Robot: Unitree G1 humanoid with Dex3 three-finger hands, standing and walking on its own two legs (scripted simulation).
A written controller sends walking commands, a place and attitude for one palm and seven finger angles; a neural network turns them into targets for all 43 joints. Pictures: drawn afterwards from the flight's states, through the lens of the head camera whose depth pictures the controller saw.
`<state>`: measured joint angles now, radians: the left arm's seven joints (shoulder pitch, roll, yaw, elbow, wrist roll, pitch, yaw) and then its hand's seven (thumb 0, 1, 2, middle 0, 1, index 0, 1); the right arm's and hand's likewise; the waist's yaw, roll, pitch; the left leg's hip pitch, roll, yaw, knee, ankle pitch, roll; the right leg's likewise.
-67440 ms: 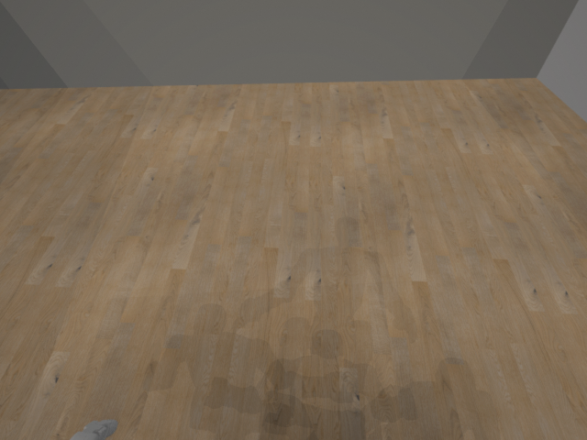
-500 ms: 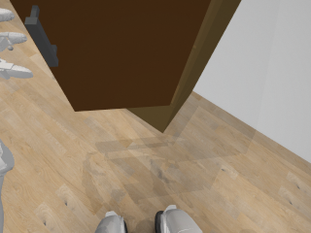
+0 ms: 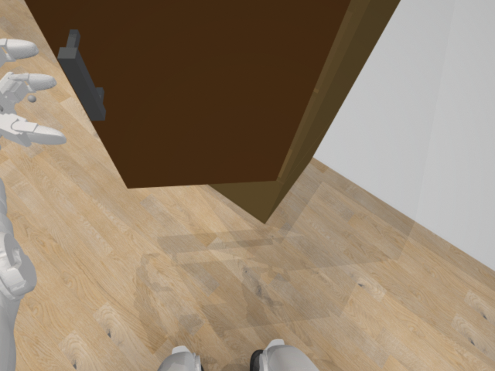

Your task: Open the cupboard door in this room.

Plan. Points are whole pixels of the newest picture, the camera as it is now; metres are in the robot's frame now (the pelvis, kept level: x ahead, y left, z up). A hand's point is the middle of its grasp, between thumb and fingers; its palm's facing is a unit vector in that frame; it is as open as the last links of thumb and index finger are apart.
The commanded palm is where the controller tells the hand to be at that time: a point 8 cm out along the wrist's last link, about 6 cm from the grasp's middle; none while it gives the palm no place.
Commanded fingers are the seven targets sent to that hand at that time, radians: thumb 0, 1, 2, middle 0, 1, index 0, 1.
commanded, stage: move the hooked fingers beside the handle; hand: left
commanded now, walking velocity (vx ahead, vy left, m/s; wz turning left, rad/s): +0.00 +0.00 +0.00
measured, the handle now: (86, 78) +0.55 +0.21 +0.09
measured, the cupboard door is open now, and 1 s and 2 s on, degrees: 42 42 42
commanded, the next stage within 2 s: slide the fingers in behind the handle in 0.48 s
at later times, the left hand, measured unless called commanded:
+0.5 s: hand (39, 92) +0.51 +0.27 +0.10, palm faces +0.03 -1.00 -0.01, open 13.9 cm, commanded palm +0.48 +0.31 +0.09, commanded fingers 0.00 -0.50 0.30 -0.30 -1.20 -0.30 -1.20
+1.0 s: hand (57, 100) +0.49 +0.24 +0.10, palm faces +0.02 -1.00 +0.01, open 14.0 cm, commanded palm +0.48 +0.28 +0.09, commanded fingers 0.00 -0.50 0.30 -0.30 -1.20 -0.30 -1.20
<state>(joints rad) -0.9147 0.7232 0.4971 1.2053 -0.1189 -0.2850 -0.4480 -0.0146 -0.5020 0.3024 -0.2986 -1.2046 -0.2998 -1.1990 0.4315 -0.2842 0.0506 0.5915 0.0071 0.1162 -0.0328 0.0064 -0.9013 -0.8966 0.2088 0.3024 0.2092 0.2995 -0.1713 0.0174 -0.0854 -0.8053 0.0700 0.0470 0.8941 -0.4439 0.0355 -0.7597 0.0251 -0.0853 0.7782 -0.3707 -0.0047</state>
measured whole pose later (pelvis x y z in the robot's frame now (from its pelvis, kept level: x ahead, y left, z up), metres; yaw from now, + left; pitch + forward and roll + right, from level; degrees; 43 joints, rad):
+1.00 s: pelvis -0.01 +0.00 +0.00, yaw +0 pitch +20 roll -4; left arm -0.95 0.64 0.45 1.20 -0.11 -0.31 -0.37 -0.01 -0.50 0.30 -0.30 -1.20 -0.30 -1.20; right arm 0.41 -0.28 0.05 0.60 0.00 0.09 -0.02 0.01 -0.90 -0.90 0.21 0.30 0.21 0.30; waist -0.18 0.02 -0.09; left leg -0.83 0.06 0.04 0.93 -0.44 0.04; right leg -0.79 0.02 -0.09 0.81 -0.37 0.00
